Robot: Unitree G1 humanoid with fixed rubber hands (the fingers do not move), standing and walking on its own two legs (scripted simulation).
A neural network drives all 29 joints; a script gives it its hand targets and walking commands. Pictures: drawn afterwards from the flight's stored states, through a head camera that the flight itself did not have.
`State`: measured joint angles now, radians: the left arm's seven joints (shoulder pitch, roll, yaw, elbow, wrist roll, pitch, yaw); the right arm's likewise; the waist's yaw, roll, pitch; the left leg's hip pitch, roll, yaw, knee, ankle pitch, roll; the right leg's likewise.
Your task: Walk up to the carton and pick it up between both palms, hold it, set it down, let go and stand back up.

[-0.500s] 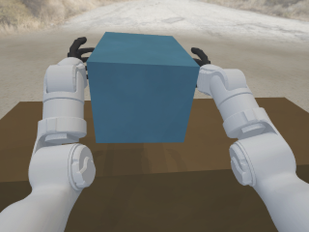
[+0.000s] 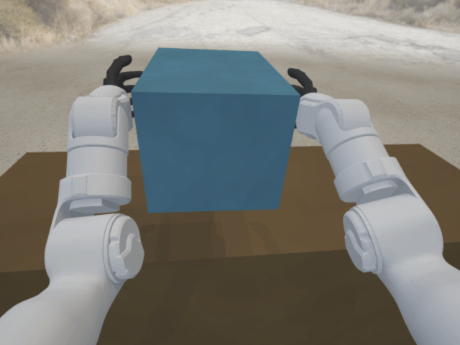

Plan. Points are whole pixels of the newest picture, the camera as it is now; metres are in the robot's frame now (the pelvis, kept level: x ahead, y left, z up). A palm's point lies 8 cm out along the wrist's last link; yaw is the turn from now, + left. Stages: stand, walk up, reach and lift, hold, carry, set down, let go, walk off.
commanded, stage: hold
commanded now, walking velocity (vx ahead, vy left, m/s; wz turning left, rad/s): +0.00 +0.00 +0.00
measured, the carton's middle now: (211, 119) +0.42 +0.00 +0.29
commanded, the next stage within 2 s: set down in 0.44 s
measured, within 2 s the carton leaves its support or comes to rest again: neither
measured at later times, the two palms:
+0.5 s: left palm (113, 101) +0.38 +0.15 +0.34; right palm (300, 112) +0.36 -0.14 +0.32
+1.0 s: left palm (105, 116) +0.41 +0.17 +0.30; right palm (275, 140) +0.39 -0.12 +0.26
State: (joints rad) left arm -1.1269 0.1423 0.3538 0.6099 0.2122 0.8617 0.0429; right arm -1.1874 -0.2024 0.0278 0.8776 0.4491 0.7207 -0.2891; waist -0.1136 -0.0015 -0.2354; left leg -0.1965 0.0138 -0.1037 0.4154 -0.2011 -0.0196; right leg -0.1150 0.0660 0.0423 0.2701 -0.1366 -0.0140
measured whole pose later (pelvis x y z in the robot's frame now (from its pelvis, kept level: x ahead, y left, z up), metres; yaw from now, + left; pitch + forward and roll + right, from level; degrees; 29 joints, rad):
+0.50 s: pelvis +0.00 +0.00 +0.00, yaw +1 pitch -2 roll -2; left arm -1.11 0.15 0.35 0.57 0.19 0.86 0.04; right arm -1.16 -0.19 0.06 0.83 0.45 0.71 -0.30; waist -0.11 0.00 -0.22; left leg -0.19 0.02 -0.11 0.42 -0.20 -0.02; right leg -0.10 0.07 0.03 0.26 -0.14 -0.02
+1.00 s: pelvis +0.00 +0.00 +0.00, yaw +2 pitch -7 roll -2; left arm -1.09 0.15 0.35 0.63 0.26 0.61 0.00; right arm -1.02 -0.06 -0.08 0.91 0.26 0.35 -0.22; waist -0.11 -0.07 -0.05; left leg -0.07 0.00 -0.13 0.38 -0.20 -0.01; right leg 0.03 0.05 0.01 0.23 -0.14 -0.01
